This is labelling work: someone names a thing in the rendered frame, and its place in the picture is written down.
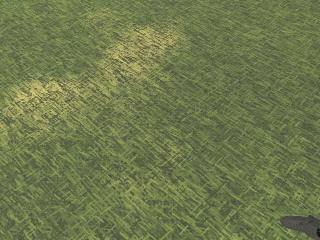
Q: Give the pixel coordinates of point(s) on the right robot hand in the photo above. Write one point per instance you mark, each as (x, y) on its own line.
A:
(309, 225)

